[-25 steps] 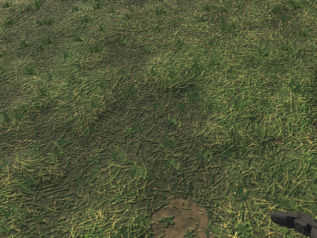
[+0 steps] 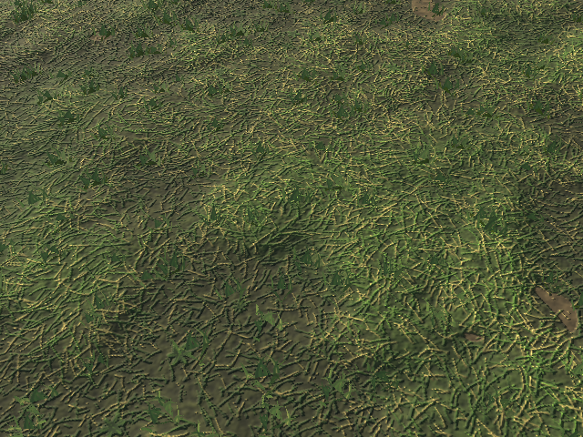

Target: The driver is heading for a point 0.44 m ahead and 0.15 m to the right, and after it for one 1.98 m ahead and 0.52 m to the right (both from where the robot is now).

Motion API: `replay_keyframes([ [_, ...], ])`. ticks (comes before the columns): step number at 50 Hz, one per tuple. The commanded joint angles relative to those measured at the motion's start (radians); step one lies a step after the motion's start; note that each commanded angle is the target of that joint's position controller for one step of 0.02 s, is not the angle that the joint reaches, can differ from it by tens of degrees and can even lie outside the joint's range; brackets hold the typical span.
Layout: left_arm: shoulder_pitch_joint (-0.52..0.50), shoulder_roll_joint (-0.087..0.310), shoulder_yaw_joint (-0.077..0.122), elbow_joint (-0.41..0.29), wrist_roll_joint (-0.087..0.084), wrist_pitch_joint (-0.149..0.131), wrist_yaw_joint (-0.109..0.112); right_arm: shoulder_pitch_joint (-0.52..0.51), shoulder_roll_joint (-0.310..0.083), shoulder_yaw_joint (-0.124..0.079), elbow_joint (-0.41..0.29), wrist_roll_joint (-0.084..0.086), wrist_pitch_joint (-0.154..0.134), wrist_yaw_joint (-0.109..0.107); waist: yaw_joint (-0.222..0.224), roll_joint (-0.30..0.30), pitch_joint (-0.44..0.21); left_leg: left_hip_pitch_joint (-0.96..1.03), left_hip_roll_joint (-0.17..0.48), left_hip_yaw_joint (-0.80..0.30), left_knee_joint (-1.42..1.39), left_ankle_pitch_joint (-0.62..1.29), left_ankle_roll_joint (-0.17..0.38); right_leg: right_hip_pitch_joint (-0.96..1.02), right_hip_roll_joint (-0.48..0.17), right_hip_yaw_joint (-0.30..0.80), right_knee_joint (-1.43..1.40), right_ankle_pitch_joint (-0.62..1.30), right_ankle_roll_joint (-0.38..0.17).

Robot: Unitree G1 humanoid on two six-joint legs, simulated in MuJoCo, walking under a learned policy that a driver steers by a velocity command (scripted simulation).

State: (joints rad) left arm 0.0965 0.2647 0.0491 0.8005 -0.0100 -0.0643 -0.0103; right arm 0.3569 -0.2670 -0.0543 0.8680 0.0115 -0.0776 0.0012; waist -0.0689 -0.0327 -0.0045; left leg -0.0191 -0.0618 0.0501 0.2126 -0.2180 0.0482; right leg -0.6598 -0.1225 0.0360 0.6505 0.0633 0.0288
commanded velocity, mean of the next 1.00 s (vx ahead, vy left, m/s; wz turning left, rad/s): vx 0.50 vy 0.00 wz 0.00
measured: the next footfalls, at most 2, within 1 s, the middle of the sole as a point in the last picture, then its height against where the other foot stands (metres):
right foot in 0.14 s outside the picture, level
left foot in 0.68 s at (251, 422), level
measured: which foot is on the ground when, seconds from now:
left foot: down 0.00-0.14, up 0.16-0.66, down 0.68-1.00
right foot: up 0.00-0.12, down 0.14-0.70, up 0.72-1.00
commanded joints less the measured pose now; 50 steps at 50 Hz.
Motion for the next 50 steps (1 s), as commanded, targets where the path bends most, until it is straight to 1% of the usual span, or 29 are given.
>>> replay_keyframes([
  [1, -0.135, 0.063, 0.006, -0.099, -0.007, -0.022, -0.018, 0.024, -0.176, -0.042, -0.024, 0.008, 0.003, -0.006, -0.013, 0.083, 0.085, -0.029, 0.299, -0.136, -0.058, 0.104, 0.157, 0.01, 0.022, -0.018, -0.086, -0.027, -0.014],
  [4, -0.098, 0.096, 0.013, -0.104, -0.01, -0.033, -0.031, 0.013, -0.192, -0.049, -0.012, 0.012, 0.018, -0.007, 0.02, 0.115, 0.063, 0.037, 0.331, -0.155, 0.021, 0.203, 0.133, 0.088, 0.048, -0.033, -0.141, -0.141, -0.06],
  [5, -0.028, 0.116, 0.024, -0.087, -0.008, -0.036, -0.03, -0.01, -0.196, -0.048, -0.013, 0.013, 0.023, -0.008, 0.067, 0.122, 0.026, 0.038, 0.314, -0.136, 0.104, 0.351, 0.115, 0.192, 0.076, -0.061, -0.17, -0.157, -0.081],
  [6, 0.121, 0.161, 0.05, -0.04, -0.005, -0.038, -0.023, -0.013, -0.171, -0.039, -0.014, 0.008, 0.028, -0.009, 0.132, 0.102, -0.068, 0.005, 0.256, -0.088, 0.289, 0.492, 0.088, 0.394, 0.105, -0.083, -0.184, -0.158, -0.111],
  [7, 0.313, 0.241, 0.074, -0.002, 0.006, -0.037, -0.013, -0.005, -0.117, -0.014, -0.039, -0.012, 0.027, -0.011, 0.197, -0.006, -0.233, -0.176, 0.196, -0.03, 0.609, 0.321, 0.045, 0.701, -0.059, 0.098, -0.152, -0.13, -0.177],
  [8, 0.372, 0.33, 0.093, 0.023, 0.011, -0.031, -0.016, 0.103, -0.002, 0.019, -0.059, -0.011, 0.003, -0.003, 0.134, -0.289, -0.329, -0.6, 0.001, -0.03, 0.948, -0.261, -0.024, 1.026, -0.268, 0.586, -0.271, -0.333, -0.34],
  [9, 0.372, 0.219, 0.065, 0.013, 0.002, -0.034, -0.019, 0.047, -0.103, -0.001, -0.043, 0.011, -0.02, 0.001, 0.179, -0.188, -0.327, -0.722, 0.036, -0.172, 1.078, -0.35, -0.015, 1.022, -0.264, 0.684, -0.358, -0.475, -0.334],
  [10, 0.294, 0.174, 0.049, -0.002, 0.005, -0.036, -0.016, -0.044, -0.155, -0.016, -0.07, 0.034, -0.033, 0.006, 0.171, -0.133, -0.192, -0.789, 0.09, -0.162, 1.1, -0.265, 0.005, 0.913, -0.234, 0.537, -0.366, -0.449, -0.288],
  [11, 0.224, 0.151, 0.04, -0.017, 0.009, -0.034, -0.014, -0.094, -0.148, -0.013, -0.079, 0.029, -0.036, 0.003, 0.144, -0.058, -0.126, -0.761, 0.144, -0.133, 1.061, -0.173, 0.009, 0.787, -0.195, 0.421, -0.38, -0.363, -0.264],
  [12, 0.173, 0.122, 0.031, -0.024, 0.013, -0.033, -0.016, -0.122, -0.14, -0.016, -0.081, 0.012, -0.033, 0.0, 0.119, -0.033, -0.064, -0.726, 0.174, -0.127, 0.994, -0.11, 0.004, 0.673, -0.159, 0.342, -0.412, -0.28, -0.256],
  [13, 0.148, 0.101, 0.024, -0.027, 0.022, -0.036, -0.016, -0.108, -0.131, -0.019, -0.077, 0.007, -0.023, 0.0, 0.088, -0.052, -0.048, -0.663, 0.199, -0.134, 0.954, -0.066, 0.001, 0.6, -0.133, 0.287, -0.441, -0.221, -0.245],
  [17, 0.167, 0.131, 0.032, -0.002, 0.012, -0.051, -0.011, -0.121, -0.085, -0.012, -0.076, -0.003, 0.011, -0.004, 0.06, -0.028, -0.002, -0.654, 0.21, -0.116, 0.824, 0.027, -0.037, 0.522, -0.111, 0.165, -0.517, -0.059, -0.267],
  [19, 0.195, 0.142, 0.035, 0.014, 0.011, -0.046, -0.002, -0.183, -0.078, -0.01, -0.094, -0.009, 0.011, -0.004, 0.074, -0.017, 0.019, -0.694, 0.209, -0.111, 0.712, 0.123, -0.054, 0.539, -0.101, 0.118, -0.531, -0.014, -0.262],
  [23, 0.243, 0.152, 0.035, 0.042, 0.002, -0.035, 0.01, -0.314, -0.051, 0.001, -0.12, -0.003, 0.0, 0.01, 0.116, -0.028, 0.05, -0.645, 0.173, -0.07, 0.47, 0.309, -0.056, 0.546, -0.059, 0.027, -0.544, -0.025, -0.224],
  [26, 0.299, 0.161, 0.038, 0.073, -0.004, -0.025, 0.012, -0.402, -0.049, 0.005, -0.145, 0.004, -0.007, 0.023, 0.148, -0.026, 0.076, -0.638, 0.151, -0.058, 0.372, 0.328, -0.048, 0.612, -0.084, 0.021, -0.527, -0.044, -0.223],
  [29, 0.314, 0.17, 0.044, 0.095, -0.009, -0.008, 0.017, -0.447, -0.063, 0.004, -0.169, 0.008, -0.015, 0.041, 0.142, -0.033, 0.089, -0.654, 0.142, -0.068, 0.311, 0.256, -0.016, 0.714, -0.132, 0.034, -0.476, 0.005, -0.211],
  [31, 0.298, 0.183, 0.05, 0.099, -0.01, 0.001, 0.022, -0.413, -0.087, -0.004, -0.163, 0.007, -0.02, 0.048, 0.112, -0.048, 0.064, -0.585, 0.122, -0.054, 0.288, 0.183, 0.01, 0.756, -0.148, 0.035, -0.418, 0.123, -0.194],
  [32, 0.28, 0.192, 0.053, 0.097, -0.01, 0.006, 0.023, -0.354, -0.109, -0.014, -0.147, 0.005, -0.021, 0.047, 0.075, -0.063, 0.026, -0.489, 0.093, -0.028, 0.28, 0.153, 0.027, 0.762, -0.138, 0.024, -0.349, 0.276, -0.182],
  [33, 0.263, 0.184, 0.049, 0.094, -0.008, 0.013, 0.025, -0.222, -0.141, -0.035, -0.105, 0.002, -0.021, 0.042, 0.006, -0.054, -0.052, -0.31, 0.06, 0.003, 0.26, 0.161, 0.053, 0.734, -0.095, -0.012, -0.197, 0.409, -0.159],
  [34, 0.266, 0.155, 0.035, 0.079, 0.003, 0.015, 0.028, -0.044, -0.197, -0.057, -0.055, -0.004, -0.019, 0.032, -0.061, -0.013, -0.182, -0.018, 0.129, -0.068, 0.305, 0.19, 0.097, 0.583, -0.044, -0.048, 0.04, 0.304, -0.128],
  [35, 0.381, 0.045, 0.001, 0.057, 0.01, -0.003, 0.017, 0.075, -0.298, -0.083, -0.033, -0.02, -0.012, 0.025, -0.035, 0.213, -0.337, 0.395, 0.388, -0.508, 0.277, 0.048, 0.256, 0.161, 0.113, -0.088, 0.445, -0.113, -0.05],
  [36, 0.364, 0.055, -0.001, 0.072, 0.001, -0.028, 0.013, 0.087, -0.232, -0.062, -0.025, -0.004, -0.009, 0.028, -0.047, 0.284, -0.396, 0.446, 0.452, -0.783, 0.114, -0.069, 0.295, -0.001, 0.177, 0.051, 0.612, -0.641, -0.046],
  [37, 0.273, 0.144, 0.024, 0.045, -0.028, -0.046, 0.006, 0.015, -0.183, -0.044, -0.032, 0.003, -0.01, 0.026, -0.045, 0.216, -0.243, 0.332, 0.418, -0.661, 0.09, -0.132, 0.242, -0.101, 0.113, 0.084, 0.682, -0.606, -0.064],
  [38, 0.202, 0.151, 0.024, 0.025, -0.036, -0.053, 0.007, -0.063, -0.154, -0.036, -0.049, 0.0, -0.011, 0.024, -0.02, 0.152, -0.14, 0.182, 0.383, -0.529, 0.069, -0.091, 0.208, -0.105, 0.057, 0.05, 0.648, -0.512, -0.076],
  [39, 0.167, 0.143, 0.027, 0.019, -0.022, -0.051, 0.013, -0.126, -0.123, -0.027, -0.055, -0.008, -0.012, 0.026, 0.011, 0.097, -0.063, 0.035, 0.344, -0.433, 0.033, -0.017, 0.191, -0.068, 0.018, 0.03, 0.581, -0.433, -0.073],
  [41, 0.202, 0.115, 0.031, 0.03, -0.007, -0.026, 0.018, -0.177, -0.088, -0.016, -0.056, -0.022, -0.021, 0.03, 0.07, 0.133, -0.029, -0.119, 0.291, -0.329, -0.029, 0.076, 0.175, 0.052, -0.024, 0.039, 0.499, -0.351, -0.065],
  [43, 0.211, 0.084, 0.027, 0.031, -0.003, -0.007, 0.02, -0.166, -0.106, -0.021, -0.039, -0.016, -0.032, 0.029, 0.087, 0.122, -0.013, -0.173, 0.282, -0.268, -0.072, 0.144, 0.192, 0.068, -0.033, 0.027, 0.446, -0.313, -0.048],
  [46, 0.113, 0.084, 0.028, -0.004, 0.007, -0.002, 0.023, -0.123, -0.139, -0.028, -0.012, -0.014, -0.032, 0.012, 0.07, 0.088, 0.025, -0.155, 0.276, -0.208, -0.102, 0.224, 0.196, -0.014, -0.038, 0.022, 0.292, -0.17, -0.018],
  [50, -0.017, 0.053, 0.016, -0.036, 0.004, -0.014, 0.01, -0.066, -0.153, -0.027, 0.018, -0.004, -0.022, -0.002, 0.026, 0.085, 0.049, -0.128, 0.236, -0.119, -0.108, 0.24, 0.155, 0.02, -0.001, -0.016, 0.038, 0.03, -0.016],
])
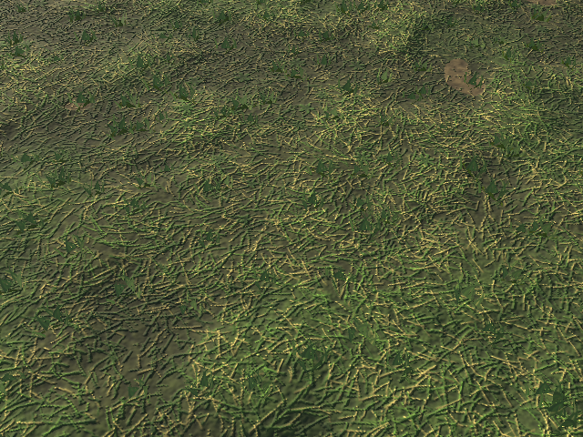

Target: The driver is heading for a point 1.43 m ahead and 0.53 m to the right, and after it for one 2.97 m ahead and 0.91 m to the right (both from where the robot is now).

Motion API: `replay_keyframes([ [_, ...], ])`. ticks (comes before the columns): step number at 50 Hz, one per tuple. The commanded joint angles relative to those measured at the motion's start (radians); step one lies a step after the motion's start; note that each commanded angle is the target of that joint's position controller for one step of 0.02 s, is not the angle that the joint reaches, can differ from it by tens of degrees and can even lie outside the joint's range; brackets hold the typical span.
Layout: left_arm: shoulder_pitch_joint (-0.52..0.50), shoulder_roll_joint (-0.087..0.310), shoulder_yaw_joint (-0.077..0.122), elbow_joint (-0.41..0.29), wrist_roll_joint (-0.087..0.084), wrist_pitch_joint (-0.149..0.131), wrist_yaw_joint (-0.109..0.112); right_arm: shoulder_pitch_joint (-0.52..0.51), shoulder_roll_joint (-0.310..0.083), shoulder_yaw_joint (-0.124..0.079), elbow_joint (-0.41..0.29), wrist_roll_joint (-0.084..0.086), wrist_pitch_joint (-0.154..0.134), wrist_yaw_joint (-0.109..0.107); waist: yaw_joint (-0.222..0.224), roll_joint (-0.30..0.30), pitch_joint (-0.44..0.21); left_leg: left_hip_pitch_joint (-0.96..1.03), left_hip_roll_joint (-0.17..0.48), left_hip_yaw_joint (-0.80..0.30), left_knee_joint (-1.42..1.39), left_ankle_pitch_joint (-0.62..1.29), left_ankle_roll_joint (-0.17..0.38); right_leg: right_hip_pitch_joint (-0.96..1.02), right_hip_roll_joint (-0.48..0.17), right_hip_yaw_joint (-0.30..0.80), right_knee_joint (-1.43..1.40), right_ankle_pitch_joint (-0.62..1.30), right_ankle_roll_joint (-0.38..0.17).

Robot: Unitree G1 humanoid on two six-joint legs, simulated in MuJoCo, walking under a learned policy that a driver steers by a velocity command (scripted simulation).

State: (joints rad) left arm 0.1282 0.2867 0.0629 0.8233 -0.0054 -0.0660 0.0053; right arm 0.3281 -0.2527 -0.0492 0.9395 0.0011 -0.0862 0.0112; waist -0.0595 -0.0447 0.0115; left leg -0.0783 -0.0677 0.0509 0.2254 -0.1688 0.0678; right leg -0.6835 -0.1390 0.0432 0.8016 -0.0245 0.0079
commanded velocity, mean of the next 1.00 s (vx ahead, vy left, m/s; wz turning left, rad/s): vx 0.50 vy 0.00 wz -0.18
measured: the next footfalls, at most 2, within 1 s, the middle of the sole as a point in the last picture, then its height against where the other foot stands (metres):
right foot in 0.22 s outside the picture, level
left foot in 0.74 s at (244, 393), level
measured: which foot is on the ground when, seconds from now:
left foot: down 0.00-0.24, up 0.26-0.72, down 0.74-1.00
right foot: up 0.00-0.20, down 0.22-0.76, up 0.78-1.00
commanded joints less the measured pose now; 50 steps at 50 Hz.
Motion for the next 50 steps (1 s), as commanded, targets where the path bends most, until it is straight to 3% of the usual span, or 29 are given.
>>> replay_keyframes([
  [1, -0.084, 0.027, -0.001, -0.068, -0.004, -0.015, -0.01, -0.016, -0.173, -0.033, -0.043, 0.01, -0.012, -0.013, 0.003, 0.095, 0.041, -0.055, 0.244, -0.113, -0.121, 0.178, 0.133, 0.054, 0.026, -0.034, -0.156, 0.139, 0.004],
  [4, -0.166, 0.03, -0.006, -0.099, -0.011, -0.02, -0.026, 0.042, -0.178, -0.035, -0.01, 0.015, 0.002, -0.014, -0.026, 0.093, 0.066, 0.043, 0.281, -0.119, -0.089, 0.178, 0.133, 0.031, 0.044, -0.036, -0.238, 0.121, -0.007],
  [7, -0.193, 0.05, -0.004, -0.124, -0.013, -0.028, -0.044, 0.055, -0.191, -0.042, 0.009, 0.019, 0.02, -0.02, -0.012, 0.105, 0.068, 0.147, 0.331, -0.136, -0.022, 0.259, 0.117, 0.026, 0.057, -0.03, -0.289, 0.022, -0.042],
  [9, -0.117, 0.082, 0.009, -0.108, -0.012, -0.032, -0.048, 0.029, -0.206, -0.048, 0.007, 0.019, 0.029, -0.023, 0.041, 0.128, 0.02, 0.172, 0.33, -0.126, 0.071, 0.466, 0.094, 0.154, 0.094, -0.06, -0.309, -0.049, -0.073],
  [10, 0.003, 0.111, 0.027, -0.072, -0.008, -0.032, -0.044, 0.005, -0.202, -0.046, 0.003, 0.02, 0.035, -0.024, 0.109, 0.124, -0.052, 0.15, 0.292, -0.092, 0.209, 0.615, 0.073, 0.324, 0.128, -0.092, -0.334, -0.038, -0.098],
  [11, 0.178, 0.165, 0.052, -0.022, -0.002, -0.031, -0.034, 0.006, -0.171, -0.032, -0.009, 0.011, 0.037, -0.025, 0.175, 0.091, -0.176, 0.027, 0.237, -0.053, 0.428, 0.567, 0.043, 0.599, 0.087, -0.052, -0.302, -0.008, -0.138],
  [12, 0.307, 0.269, 0.075, -0.001, 0.016, -0.026, -0.026, 0.098, -0.075, -0.002, -0.035, -0.005, 0.022, -0.019, 0.162, -0.112, -0.338, -0.341, 0.106, -0.005, 0.818, 0.18, -0.021, 1.002, -0.169, 0.335, -0.301, -0.058, -0.271],
  [13, 0.328, 0.223, 0.062, 0.013, 0.0, -0.021, -0.031, 0.118, -0.054, 0.009, -0.016, 0.007, -0.003, -0.01, 0.162, -0.236, -0.42, -0.563, 0.003, -0.108, 1.027, -0.398, -0.042, 1.115, -0.272, 0.685, -0.472, -0.206, -0.361],
  [14, 0.263, 0.159, 0.04, 0.001, -0.006, -0.022, -0.03, 0.032, -0.16, -0.019, -0.033, 0.034, -0.022, -0.002, 0.168, -0.141, -0.281, -0.667, 0.074, -0.168, 1.11, -0.378, -0.023, 1.012, -0.235, 0.588, -0.5, -0.298, -0.309],
  [15, 0.187, 0.127, 0.03, -0.016, -0.002, -0.022, -0.027, -0.048, -0.17, -0.02, -0.055, 0.048, -0.032, 0.0, 0.149, -0.085, -0.167, -0.682, 0.127, -0.14, 1.089, -0.288, -0.009, 0.867, -0.195, 0.444, -0.52, -0.269, -0.271],
  [16, 0.123, 0.103, 0.021, -0.023, 0.006, -0.023, -0.029, -0.084, -0.156, -0.021, -0.059, 0.038, -0.03, -0.005, 0.118, -0.02, -0.084, -0.648, 0.169, -0.118, 1.02, -0.208, -0.012, 0.719, -0.153, 0.34, -0.558, -0.192, -0.251],
  [17, 0.084, 0.072, 0.012, -0.028, 0.014, -0.029, -0.032, -0.084, -0.151, -0.028, -0.054, 0.024, -0.019, -0.01, 0.085, -0.024, -0.048, -0.59, 0.201, -0.124, 0.953, -0.152, -0.015, 0.623, -0.116, 0.268, -0.589, -0.124, -0.232],
  [20, 0.081, 0.082, 0.014, -0.012, 0.011, -0.041, -0.034, -0.048, -0.094, -0.022, -0.042, 0.013, 0.014, -0.015, 0.042, -0.033, -0.026, -0.516, 0.22, -0.114, 0.867, -0.085, -0.04, 0.514, -0.088, 0.17, -0.659, -0.018, -0.243],
  [22, 0.108, 0.108, 0.022, 0.006, 0.011, -0.044, -0.025, -0.109, -0.093, -0.023, -0.065, 0.006, 0.02, -0.018, 0.047, -0.013, 0.001, -0.575, 0.225, -0.111, 0.769, -0.001, -0.06, 0.517, -0.087, 0.13, -0.684, 0.029, -0.251],
  [27, 0.193, 0.123, 0.024, 0.049, -0.003, -0.032, -0.005, -0.291, -0.067, -0.014, -0.118, 0.001, 0.007, -0.007, 0.099, -0.005, 0.04, -0.558, 0.184, -0.079, 0.455, 0.251, -0.08, 0.531, -0.037, 0.042, -0.696, 0.041, -0.212],
  [32, 0.269, 0.138, 0.033, 0.089, -0.018, -0.011, 0.005, -0.418, -0.08, -0.009, -0.164, 0.013, -0.013, 0.015, 0.127, -0.013, 0.067, -0.528, 0.142, -0.094, 0.288, 0.244, -0.078, 0.63, -0.078, 0.093, -0.623, 0.011, -0.204],
  [35, 0.251, 0.154, 0.043, 0.09, -0.019, 0.004, 0.014, -0.362, -0.126, -0.024, -0.156, 0.015, -0.028, 0.021, 0.077, -0.044, 0.034, -0.409, 0.122, -0.096, 0.244, 0.146, -0.054, 0.669, -0.106, 0.145, -0.535, 0.069, -0.179],
  [36, 0.234, 0.15, 0.042, 0.085, -0.019, 0.008, 0.014, -0.278, -0.15, -0.037, -0.134, 0.014, -0.032, 0.018, 0.029, -0.047, -0.009, -0.287, 0.103, -0.075, 0.219, 0.118, -0.036, 0.657, -0.08, 0.133, -0.45, 0.167, -0.161],
  [37, 0.232, 0.117, 0.03, 0.075, -0.011, 0.009, 0.013, -0.124, -0.199, -0.061, -0.091, 0.006, -0.036, 0.009, -0.036, -0.027, -0.119, -0.054, 0.128, -0.088, 0.241, 0.124, -0.001, 0.584, -0.017, 0.095, -0.265, 0.193, -0.131],
  [38, 0.241, 0.052, 0.007, 0.042, 0.014, 0.011, 0.014, 0.046, -0.275, -0.079, -0.07, -0.007, -0.034, 0.0, -0.085, 0.113, -0.29, 0.24, 0.325, -0.292, 0.271, 0.107, 0.053, 0.392, 0.076, 0.028, 0.06, -0.084, -0.09],
  [39, 0.369, -0.038, -0.014, 0.023, -0.015, -0.008, 0.009, 0.066, -0.316, -0.087, -0.053, -0.008, -0.022, 0.005, -0.009, 0.421, -0.389, 0.485, 0.504, -0.723, 0.133, -0.121, 0.187, 0.043, 0.2, 0.011, 0.349, -0.577, -0.044],
  [40, 0.318, 0.081, 0.012, 0.041, -0.035, -0.016, 0.011, 0.027, -0.2, -0.057, -0.073, -0.001, -0.022, 0.006, -0.036, 0.285, -0.305, 0.409, 0.466, -0.712, 0.079, -0.253, 0.156, -0.046, 0.136, 0.104, 0.466, -0.565, -0.047],
  [41, 0.236, 0.124, 0.027, 0.019, -0.046, -0.017, 0.011, -0.038, -0.147, -0.043, -0.084, 0.003, -0.024, 0.003, -0.034, 0.216, -0.178, 0.284, 0.439, -0.549, 0.065, -0.237, 0.111, -0.087, 0.095, 0.086, 0.477, -0.469, -0.057],
  [42, 0.206, 0.11, 0.028, 0.017, -0.041, -0.013, 0.016, -0.102, -0.129, -0.035, -0.089, -0.002, -0.026, 0.003, -0.004, 0.143, -0.114, 0.156, 0.404, -0.446, 0.038, -0.141, 0.093, -0.046, 0.051, 0.069, 0.454, -0.384, -0.053],
  [43, 0.189, 0.098, 0.034, 0.013, -0.03, -0.007, 0.018, -0.144, -0.104, -0.03, -0.087, -0.007, -0.026, 0.003, 0.018, 0.141, -0.063, 0.06, 0.373, -0.36, 0.007, -0.069, 0.088, -0.016, 0.024, 0.069, 0.408, -0.327, -0.049],
  [44, 0.203, 0.078, 0.037, 0.01, -0.029, 0.004, 0.014, -0.166, -0.095, -0.028, -0.084, -0.016, -0.028, 0.001, 0.045, 0.168, -0.045, -0.005, 0.354, -0.29, -0.022, -0.023, 0.081, 0.038, 0.0, 0.073, 0.384, -0.29, -0.048],
  [46, 0.194, 0.042, 0.034, -0.006, -0.031, 0.026, 0.008, -0.176, -0.099, -0.033, -0.074, -0.015, -0.033, -0.002, 0.061, 0.159, -0.019, -0.057, 0.347, -0.201, -0.069, 0.046, 0.098, 0.051, -0.016, 0.057, 0.354, -0.258, -0.04],
  [50, 0.12, 0.035, 0.035, -0.052, -0.02, 0.042, 0.002, -0.153, -0.141, -0.048, -0.054, -0.016, -0.034, -0.018, 0.058, 0.109, 0.019, -0.044, 0.347, -0.067, -0.108, 0.155, 0.114, -0.023, -0.02, 0.059, 0.208, -0.108, -0.019],
])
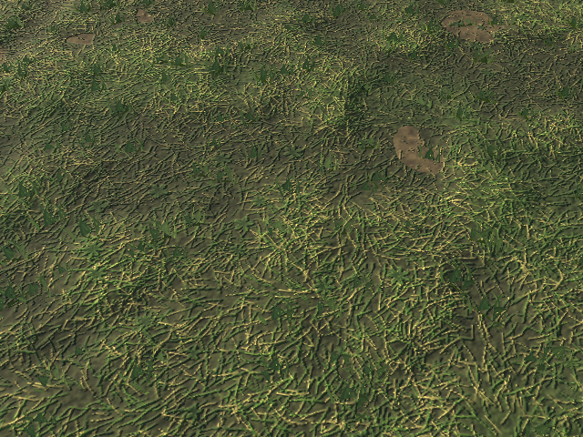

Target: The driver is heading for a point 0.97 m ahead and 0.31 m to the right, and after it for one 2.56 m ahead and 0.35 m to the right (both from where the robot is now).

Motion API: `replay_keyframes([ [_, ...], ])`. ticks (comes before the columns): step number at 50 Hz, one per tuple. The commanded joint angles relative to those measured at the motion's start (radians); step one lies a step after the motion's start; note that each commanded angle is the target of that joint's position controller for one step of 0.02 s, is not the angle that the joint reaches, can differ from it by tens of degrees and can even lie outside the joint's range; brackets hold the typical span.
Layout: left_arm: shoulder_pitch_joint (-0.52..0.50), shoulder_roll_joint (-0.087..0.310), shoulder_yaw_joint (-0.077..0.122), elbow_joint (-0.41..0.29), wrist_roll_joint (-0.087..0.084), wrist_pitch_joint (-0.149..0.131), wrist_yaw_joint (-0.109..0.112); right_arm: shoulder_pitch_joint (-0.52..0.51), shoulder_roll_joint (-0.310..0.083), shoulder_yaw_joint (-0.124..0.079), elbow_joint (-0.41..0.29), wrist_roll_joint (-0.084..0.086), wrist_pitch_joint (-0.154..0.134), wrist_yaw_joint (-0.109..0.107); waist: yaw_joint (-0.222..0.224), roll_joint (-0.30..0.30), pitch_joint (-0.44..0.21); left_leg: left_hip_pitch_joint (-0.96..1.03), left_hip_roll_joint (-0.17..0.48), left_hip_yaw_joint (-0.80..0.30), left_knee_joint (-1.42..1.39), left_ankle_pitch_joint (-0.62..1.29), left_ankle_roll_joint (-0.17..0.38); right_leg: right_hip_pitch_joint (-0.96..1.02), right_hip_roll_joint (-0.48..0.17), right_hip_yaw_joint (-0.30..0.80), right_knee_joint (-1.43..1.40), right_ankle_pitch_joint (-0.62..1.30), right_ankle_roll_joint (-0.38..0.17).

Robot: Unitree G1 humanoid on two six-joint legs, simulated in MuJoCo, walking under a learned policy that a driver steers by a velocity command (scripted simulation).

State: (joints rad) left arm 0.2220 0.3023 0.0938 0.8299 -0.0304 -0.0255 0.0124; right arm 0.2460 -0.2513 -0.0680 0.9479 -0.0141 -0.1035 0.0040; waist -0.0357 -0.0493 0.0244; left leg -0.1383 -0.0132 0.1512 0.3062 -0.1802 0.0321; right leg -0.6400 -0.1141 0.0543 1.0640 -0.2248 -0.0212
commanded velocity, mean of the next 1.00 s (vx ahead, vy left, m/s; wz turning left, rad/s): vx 0.38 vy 0.00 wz -0.46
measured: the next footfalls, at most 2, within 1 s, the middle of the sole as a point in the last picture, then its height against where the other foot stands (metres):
right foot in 0.28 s outside the picture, level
left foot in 0.76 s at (323, 376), level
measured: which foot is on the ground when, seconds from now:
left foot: down 0.00-0.28, up 0.30-0.74, down 0.76-1.00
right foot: up 0.00-0.26, down 0.28-0.76, up 0.78-1.00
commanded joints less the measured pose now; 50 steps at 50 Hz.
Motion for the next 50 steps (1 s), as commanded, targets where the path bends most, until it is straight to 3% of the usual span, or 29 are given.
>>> replay_keyframes([
  [1, 0.005, 0.016, 0.002, -0.066, 0.005, 0.0, -0.011, -0.068, -0.149, -0.032, -0.06, -0.001, -0.014, -0.014, 0.03, 0.11, 0.012, 0.024, 0.284, -0.13, -0.191, 0.185, 0.143, -0.062, -0.042, 0.037, -0.111, 0.142, 0.011],
  [5, -0.133, -0.001, -0.013, -0.114, 0.01, -0.008, -0.04, -0.03, -0.18, -0.039, -0.054, 0.009, 0.002, -0.023, -0.018, 0.088, 0.049, 0.068, 0.279, -0.02, -0.192, 0.217, 0.126, -0.032, -0.021, -0.044, -0.307, 0.249, 0.0],
  [9, -0.211, 0.014, -0.014, -0.169, 0.009, -0.003, -0.062, 0.02, -0.211, -0.052, -0.039, 0.03, 0.029, -0.023, -0.028, 0.095, 0.072, 0.201, 0.317, 0.029, -0.124, 0.326, 0.102, -0.036, 0.008, -0.093, -0.401, 0.16, -0.037],
  [11, -0.173, 0.046, 0.001, -0.179, 0.01, 0.002, -0.067, 0.002, -0.239, -0.061, -0.047, 0.04, 0.043, -0.025, 0.014, 0.126, 0.029, 0.237, 0.321, 0.06, -0.004, 0.627, 0.081, 0.064, 0.064, -0.145, -0.413, 0.06, -0.074],
  [12, -0.099, 0.073, 0.017, -0.166, 0.009, 0.005, -0.066, -0.01, -0.251, -0.065, -0.052, 0.046, 0.051, -0.026, 0.062, 0.138, -0.02, 0.236, 0.313, 0.076, 0.118, 0.779, 0.069, 0.169, 0.106, -0.174, -0.419, 0.02, -0.098],
  [13, 0.049, 0.115, 0.044, -0.128, 0.005, 0.006, -0.06, -0.031, -0.248, -0.062, -0.058, 0.051, 0.059, -0.026, 0.149, 0.12, -0.094, 0.181, 0.278, 0.104, 0.316, 0.82, 0.042, 0.37, 0.157, -0.194, -0.486, 0.068, -0.132],
  [14, 0.225, 0.197, 0.083, -0.079, 0.002, 0.015, -0.041, -0.018, -0.215, -0.049, -0.07, 0.031, 0.055, -0.028, 0.219, 0.039, -0.185, -0.041, 0.237, 0.108, 0.611, 0.583, -0.007, 0.679, 0.117, -0.067, -0.516, 0.08, -0.18],
  [15, 0.194, 0.318, 0.098, -0.08, -0.009, 0.009, -0.031, 0.068, -0.053, 0.0, -0.129, -0.016, 0.03, -0.014, 0.086, -0.249, -0.238, -0.506, 0.038, 0.042, 0.967, -0.342, -0.071, 0.988, -0.14, 0.483, -0.603, -0.05, -0.354],
  [16, 0.222, 0.249, 0.071, -0.122, 0.007, -0.011, -0.039, -0.013, -0.112, -0.003, -0.144, 0.024, -0.015, 0.0, 0.145, -0.132, -0.384, -0.625, -0.005, -0.211, 1.093, -0.433, -0.056, 1.048, -0.228, 0.784, -0.777, -0.217, -0.415],
  [17, 0.187, 0.185, 0.051, -0.115, 0.017, -0.029, -0.045, -0.122, -0.17, -0.018, -0.174, 0.066, -0.039, 0.008, 0.162, -0.062, -0.243, -0.717, 0.042, -0.226, 1.088, -0.333, -0.026, 0.971, -0.209, 0.66, -0.806, -0.146, -0.355],
  [18, 0.13, 0.155, 0.042, -0.12, 0.015, -0.039, -0.044, -0.133, -0.159, -0.014, -0.174, 0.058, -0.051, 0.004, 0.123, -0.004, -0.166, -0.69, 0.088, -0.227, 1.007, -0.242, -0.007, 0.835, -0.168, 0.534, -0.796, -0.059, -0.318],
  [19, 0.052, 0.118, 0.03, -0.135, 0.015, -0.041, -0.042, -0.12, -0.164, -0.02, -0.156, 0.031, -0.051, -0.004, 0.077, 0.033, -0.111, -0.612, 0.122, -0.232, 0.917, -0.185, -0.012, 0.691, -0.126, 0.427, -0.798, 0.047, -0.288],
  [20, 0.005, 0.093, 0.019, -0.153, 0.026, -0.042, -0.037, -0.095, -0.175, -0.028, -0.147, 0.021, -0.039, -0.005, 0.04, 0.015, -0.093, -0.532, 0.145, -0.242, 0.857, -0.145, -0.017, 0.592, -0.096, 0.362, -0.815, 0.132, -0.274],
  [22, -0.002, 0.1, 0.018, -0.16, 0.025, -0.046, -0.027, -0.084, -0.161, -0.031, -0.15, 0.011, -0.013, -0.004, 0.017, 0.017, -0.076, -0.474, 0.142, -0.229, 0.772, -0.11, -0.043, 0.502, -0.072, 0.31, -0.846, 0.221, -0.274],
  [25, 0.051, 0.14, 0.028, -0.146, 0.018, -0.049, -0.006, -0.175, -0.124, -0.02, -0.185, -0.003, 0.003, -0.009, 0.036, 0.025, -0.034, -0.496, 0.113, -0.21, 0.585, 0.038, -0.087, 0.447, -0.036, 0.237, -0.863, 0.283, -0.264],
  [28, 0.09, 0.14, 0.028, -0.134, 0.014, -0.042, 0.005, -0.276, -0.098, -0.008, -0.216, 0.004, -0.001, 0.0, 0.075, -0.011, -0.01, -0.445, 0.066, -0.204, 0.36, 0.231, -0.095, 0.409, 0.016, 0.19, -0.853, 0.202, -0.215],
  [30, 0.116, 0.145, 0.031, -0.119, 0.014, -0.034, 0.007, -0.332, -0.093, -0.003, -0.243, 0.005, -0.005, 0.006, 0.094, -0.028, 0.008, -0.388, 0.027, -0.186, 0.261, 0.298, -0.087, 0.385, 0.032, 0.18, -0.813, 0.29, -0.182],
  [34, 0.159, 0.115, 0.024, -0.094, 0.016, -0.012, 0.02, -0.327, -0.119, -0.009, -0.257, 0.003, -0.016, 0.025, 0.102, -0.052, -0.036, -0.347, 0.003, -0.199, 0.176, 0.309, -0.049, 0.511, 0.0, 0.228, -0.671, 0.382, -0.144],
  [36, 0.138, 0.107, 0.02, -0.1, 0.023, -0.005, 0.028, -0.268, -0.143, -0.017, -0.243, -0.003, -0.025, 0.028, 0.071, -0.073, -0.061, -0.299, -0.001, -0.194, 0.147, 0.248, -0.016, 0.571, -0.009, 0.26, -0.572, 0.478, -0.128],
  [37, 0.109, 0.097, 0.015, -0.11, 0.021, -0.004, 0.028, -0.199, -0.155, -0.022, -0.224, -0.014, -0.033, 0.025, 0.028, -0.067, -0.093, -0.2, 0.001, -0.171, 0.084, 0.34, 0.009, 0.573, 0.03, 0.242, -0.483, 0.542, -0.1],
  [38, 0.104, 0.063, 0.002, -0.133, 0.033, -0.008, 0.026, -0.113, -0.201, -0.029, -0.218, -0.036, -0.041, 0.022, -0.003, -0.013, -0.206, 0.024, 0.117, -0.256, 0.146, 0.656, 0.061, 0.491, 0.087, 0.214, -0.311, 0.432, -0.059],
  [39, 0.256, 0.022, -0.013, -0.123, 0.028, -0.012, 0.024, -0.033, -0.244, -0.035, -0.209, -0.054, -0.03, 0.016, 0.024, 0.208, -0.359, 0.366, 0.368, -0.528, 0.214, 1.009, 0.25, 0.23, 0.208, 0.148, 0.027, -0.104, 0.018],
  [40, 0.35, 0.065, -0.015, -0.102, 0.019, -0.011, 0.016, 0.01, -0.184, -0.024, -0.185, -0.011, -0.011, 0.024, 0.032, 0.313, -0.483, 0.46, 0.469, -0.734, 0.189, 0.888, 0.342, 0.123, 0.222, 0.161, 0.197, -0.501, 0.05],
  [41, 0.285, 0.143, 0.006, -0.093, 0.007, 0.001, 0.014, -0.038, -0.153, -0.014, -0.202, 0.014, 0.005, 0.028, 0.011, 0.196, -0.387, 0.355, 0.424, -0.688, 0.146, 0.628, 0.306, 0.069, 0.177, 0.183, 0.271, -0.46, 0.068],
  [43, 0.127, 0.134, 0.007, -0.118, 0.014, 0.036, 0.026, -0.155, -0.089, 0.015, -0.214, 0.001, 0.03, 0.025, 0.025, 0.1, -0.18, 0.085, 0.316, -0.519, 0.066, 0.348, 0.226, 0.056, 0.117, 0.115, 0.185, -0.365, 0.085],
  [44, 0.114, 0.113, 0.005, -0.122, 0.021, 0.054, 0.03, -0.199, -0.073, 0.024, -0.213, -0.007, 0.036, 0.024, 0.057, 0.121, -0.131, -0.038, 0.279, -0.468, 0.026, 0.26, 0.198, 0.123, 0.078, 0.102, 0.077, -0.333, 0.085],
  [45, 0.129, 0.075, -0.005, -0.118, 0.023, 0.064, 0.031, -0.224, -0.092, 0.018, -0.203, -0.012, 0.045, 0.025, 0.078, 0.162, -0.097, -0.135, 0.229, -0.406, -0.01, 0.222, 0.174, 0.206, 0.074, 0.058, -0.047, -0.31, 0.087],
  [47, 0.141, 0.029, -0.021, -0.102, 0.032, 0.06, 0.035, -0.229, -0.118, 0.008, -0.19, -0.015, 0.052, 0.02, 0.076, 0.205, -0.111, -0.183, 0.192, -0.33, -0.018, 0.302, 0.177, 0.324, 0.084, 0.003, -0.221, -0.269, 0.089],
  [50, 0.136, 0.036, -0.023, -0.082, 0.033, 0.054, 0.029, -0.206, -0.133, 0.005, -0.169, 0.003, 0.06, 0.009, 0.076, 0.181, -0.176, -0.15, 0.211, -0.322, 0.0, 0.226, 0.178, 0.446, 0.086, -0.014, -0.423, -0.052, 0.068],
])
